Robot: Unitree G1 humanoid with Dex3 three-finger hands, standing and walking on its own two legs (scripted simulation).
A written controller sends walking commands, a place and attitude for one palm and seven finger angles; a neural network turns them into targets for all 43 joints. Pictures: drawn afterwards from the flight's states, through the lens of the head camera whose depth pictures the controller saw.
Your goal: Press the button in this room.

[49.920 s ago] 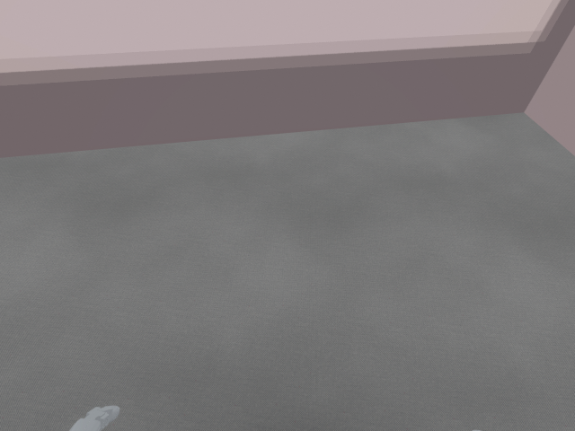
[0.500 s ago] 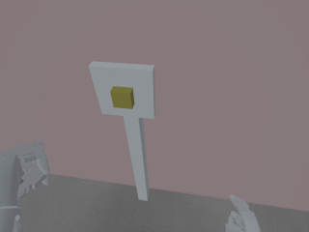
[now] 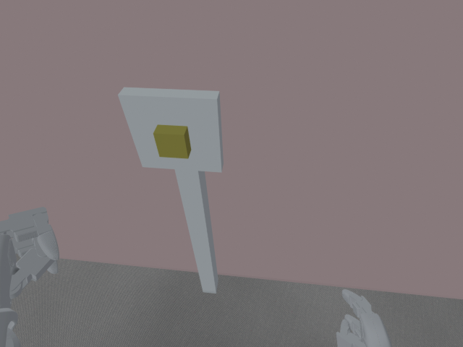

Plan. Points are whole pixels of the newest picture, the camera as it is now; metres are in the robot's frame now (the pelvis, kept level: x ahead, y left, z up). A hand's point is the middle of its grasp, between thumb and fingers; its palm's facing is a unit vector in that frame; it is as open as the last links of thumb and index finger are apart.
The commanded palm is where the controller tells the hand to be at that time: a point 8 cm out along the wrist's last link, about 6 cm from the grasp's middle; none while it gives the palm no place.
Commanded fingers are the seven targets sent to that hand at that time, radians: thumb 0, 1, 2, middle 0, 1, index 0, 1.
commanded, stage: step back with the hand held close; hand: left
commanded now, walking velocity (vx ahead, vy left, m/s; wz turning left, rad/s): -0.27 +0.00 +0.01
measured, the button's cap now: (173, 140) +0.47 +0.18 +0.12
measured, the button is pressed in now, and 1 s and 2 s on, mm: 0 0 0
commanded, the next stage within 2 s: stop stepping back and stand still in 0.92 s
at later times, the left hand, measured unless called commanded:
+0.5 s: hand (13, 315) +0.11 +0.26 +0.15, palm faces +0.40 -0.79 -0.46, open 3.1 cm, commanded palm +0.06 +0.30 +0.17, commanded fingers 0.00 0.90 0.90 -1.30 -1.50 -1.30 -1.50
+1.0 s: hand out of the picture +0.01 +0.24 +0.16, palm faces +0.33 -0.85 -0.41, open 3.1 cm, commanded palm -0.05 +0.28 +0.17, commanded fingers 0.00 0.90 0.90 -1.30 -1.50 -1.30 -1.50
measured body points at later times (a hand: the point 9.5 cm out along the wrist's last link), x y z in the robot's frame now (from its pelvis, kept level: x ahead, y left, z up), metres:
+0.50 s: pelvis -0.07 +0.02 -0.02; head -0.08 +0.02 +0.43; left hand +0.09 +0.30 +0.17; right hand +0.11 -0.22 -0.09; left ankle -0.01 +0.10 -0.74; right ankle +0.00 -0.12 -0.74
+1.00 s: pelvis -0.20 +0.01 -0.02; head -0.17 +0.03 +0.43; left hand -0.01 +0.28 +0.18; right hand -0.03 -0.21 -0.10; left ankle -0.02 +0.10 -0.74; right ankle -0.32 -0.10 -0.75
